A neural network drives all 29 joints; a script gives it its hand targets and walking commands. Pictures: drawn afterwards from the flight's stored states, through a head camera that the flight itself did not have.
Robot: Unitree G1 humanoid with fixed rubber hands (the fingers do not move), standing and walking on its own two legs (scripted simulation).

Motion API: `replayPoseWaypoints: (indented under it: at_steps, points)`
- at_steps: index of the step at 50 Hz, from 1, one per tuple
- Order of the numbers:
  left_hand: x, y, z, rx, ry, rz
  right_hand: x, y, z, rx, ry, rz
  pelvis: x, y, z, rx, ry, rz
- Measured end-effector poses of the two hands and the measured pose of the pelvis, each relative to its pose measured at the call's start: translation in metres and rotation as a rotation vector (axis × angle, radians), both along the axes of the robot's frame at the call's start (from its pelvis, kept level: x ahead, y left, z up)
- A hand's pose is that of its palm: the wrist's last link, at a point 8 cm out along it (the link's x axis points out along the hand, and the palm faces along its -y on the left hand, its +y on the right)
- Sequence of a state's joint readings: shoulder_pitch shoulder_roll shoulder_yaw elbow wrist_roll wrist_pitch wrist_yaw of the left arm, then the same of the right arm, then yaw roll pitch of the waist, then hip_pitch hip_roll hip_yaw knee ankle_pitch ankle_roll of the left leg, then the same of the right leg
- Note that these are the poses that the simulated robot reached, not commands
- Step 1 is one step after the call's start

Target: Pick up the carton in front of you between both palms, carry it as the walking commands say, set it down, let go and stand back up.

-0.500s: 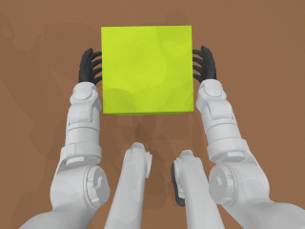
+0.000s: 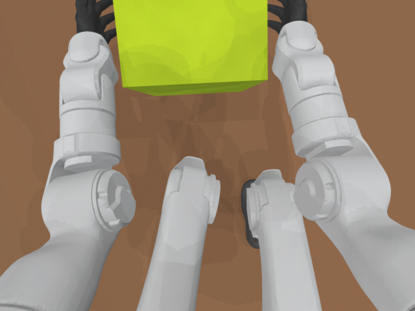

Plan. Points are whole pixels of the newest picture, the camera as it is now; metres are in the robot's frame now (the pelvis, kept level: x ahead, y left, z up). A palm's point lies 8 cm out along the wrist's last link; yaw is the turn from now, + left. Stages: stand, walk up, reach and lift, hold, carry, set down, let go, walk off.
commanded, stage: set down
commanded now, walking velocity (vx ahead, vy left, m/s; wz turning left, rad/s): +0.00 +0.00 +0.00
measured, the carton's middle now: (194, 34) +0.54 +0.13 -0.23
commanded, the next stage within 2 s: none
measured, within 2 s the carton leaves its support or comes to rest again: rests again in 0.58 s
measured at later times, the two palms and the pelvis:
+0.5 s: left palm (111, 38) +0.50 +0.27 -0.21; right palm (277, 29) +0.57 -0.02 -0.22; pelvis +0.01 +0.00 -0.05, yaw -1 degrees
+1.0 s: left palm (113, 49) +0.49 +0.27 -0.23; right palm (277, 34) +0.56 -0.03 -0.23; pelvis +0.00 -0.01 -0.06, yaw +0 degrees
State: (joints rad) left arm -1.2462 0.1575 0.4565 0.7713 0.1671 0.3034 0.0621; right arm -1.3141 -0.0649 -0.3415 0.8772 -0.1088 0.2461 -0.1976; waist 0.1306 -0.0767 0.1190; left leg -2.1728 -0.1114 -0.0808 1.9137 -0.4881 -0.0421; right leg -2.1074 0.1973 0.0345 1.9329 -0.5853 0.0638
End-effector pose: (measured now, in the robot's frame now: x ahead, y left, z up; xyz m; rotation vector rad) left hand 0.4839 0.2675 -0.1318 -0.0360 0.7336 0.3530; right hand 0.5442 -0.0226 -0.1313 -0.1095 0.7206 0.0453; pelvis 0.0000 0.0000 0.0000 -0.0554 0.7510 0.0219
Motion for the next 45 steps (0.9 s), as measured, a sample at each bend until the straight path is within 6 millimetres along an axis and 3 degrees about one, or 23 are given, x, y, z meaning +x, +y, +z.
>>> replayPoseWaypoints:
  at_steps: [9,15,22,35,45]
  points:
    - [0.009,0.009,-0.055,0.001,0.023,-0.001,0.013,0.009,-0.057,-0.005,0.022,0.021,0.000,0.000,-0.031,0.002,-0.036,-0.014]
    - [0.015,0.009,-0.072,0.001,0.048,-0.019,0.018,0.007,-0.078,-0.003,0.047,0.026,0.007,0.003,-0.041,0.015,-0.051,-0.029]
    - [0.022,0.005,-0.075,-0.007,0.041,-0.026,0.024,0.002,-0.084,-0.001,0.041,0.034,0.012,0.002,-0.049,0.026,-0.043,-0.039]
    - [0.006,0.002,-0.091,-0.022,0.072,-0.047,0.018,-0.003,-0.094,-0.004,0.064,0.064,0.005,-0.007,-0.055,0.046,-0.075,-0.049]
    - [0.005,0.004,-0.094,-0.038,0.063,-0.073,0.020,-0.004,-0.096,0.010,0.062,0.093,0.000,-0.009,-0.060,0.050,-0.113,-0.049]
